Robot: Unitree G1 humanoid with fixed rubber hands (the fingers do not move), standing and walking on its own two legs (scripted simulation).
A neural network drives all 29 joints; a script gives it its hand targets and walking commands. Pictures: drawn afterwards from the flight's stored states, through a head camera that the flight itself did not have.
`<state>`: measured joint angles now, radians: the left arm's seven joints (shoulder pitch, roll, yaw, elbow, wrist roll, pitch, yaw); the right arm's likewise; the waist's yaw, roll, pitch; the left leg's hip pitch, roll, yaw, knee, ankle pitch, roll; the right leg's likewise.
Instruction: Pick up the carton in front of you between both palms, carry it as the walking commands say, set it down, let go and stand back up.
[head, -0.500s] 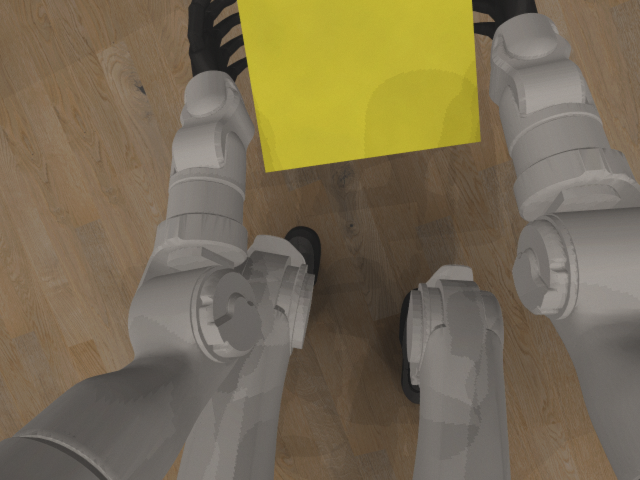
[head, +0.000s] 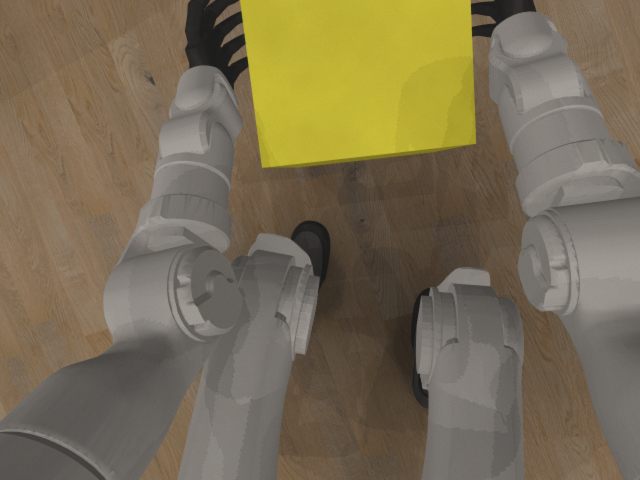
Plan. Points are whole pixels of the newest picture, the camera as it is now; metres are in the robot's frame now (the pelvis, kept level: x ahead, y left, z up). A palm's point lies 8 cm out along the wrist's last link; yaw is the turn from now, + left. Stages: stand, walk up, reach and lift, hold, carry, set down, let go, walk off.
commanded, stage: set down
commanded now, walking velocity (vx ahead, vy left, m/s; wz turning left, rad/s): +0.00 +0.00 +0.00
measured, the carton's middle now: (357, 78) +0.51 +0.06 -0.25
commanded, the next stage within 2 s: let go in 1.96 s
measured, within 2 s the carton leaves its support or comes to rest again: rests again in 0.30 s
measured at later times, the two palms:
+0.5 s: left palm (209, 68) +0.50 +0.21 -0.16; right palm (499, 28) +0.55 -0.09 -0.19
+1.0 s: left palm (186, 90) +0.47 +0.25 -0.17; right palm (552, 12) +0.56 -0.14 -0.19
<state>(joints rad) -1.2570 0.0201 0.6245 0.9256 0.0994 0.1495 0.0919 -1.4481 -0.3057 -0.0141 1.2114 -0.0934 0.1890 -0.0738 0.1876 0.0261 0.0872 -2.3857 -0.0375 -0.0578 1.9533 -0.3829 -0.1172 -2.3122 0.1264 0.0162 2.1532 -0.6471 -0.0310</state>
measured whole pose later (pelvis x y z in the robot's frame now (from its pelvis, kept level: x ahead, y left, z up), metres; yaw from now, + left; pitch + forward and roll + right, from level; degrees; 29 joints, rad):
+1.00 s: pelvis +0.00 +0.02 -0.01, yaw +0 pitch +42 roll +5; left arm -1.20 0.22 0.33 1.07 -0.26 -0.03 0.13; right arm -1.46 -0.48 0.15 1.14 0.11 0.06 -0.01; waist 0.14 0.07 0.23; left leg -2.35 -0.03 0.01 2.00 -0.39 -0.07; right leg -2.26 0.10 0.07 2.20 -0.68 0.01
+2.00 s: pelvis +0.04 +0.02 +0.23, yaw -2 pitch +46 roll +1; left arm -0.76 -0.02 0.36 0.52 0.00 0.16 0.17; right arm -1.16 -0.41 -0.14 1.01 -0.05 0.17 0.13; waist 0.16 -0.04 -0.11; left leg -1.71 -0.02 -0.04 1.18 -0.27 -0.04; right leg -1.63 0.06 0.05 1.31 -0.48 0.00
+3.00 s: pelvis +0.14 +0.02 +0.38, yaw -2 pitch +1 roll +1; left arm 0.24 0.22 0.04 0.41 -0.01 0.07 -0.06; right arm 0.22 -0.21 -0.05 0.46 0.00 0.05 0.05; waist 0.00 -0.03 0.05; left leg -0.23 -0.03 -0.05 0.41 -0.19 -0.01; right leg -0.12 0.02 0.06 0.43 -0.33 -0.01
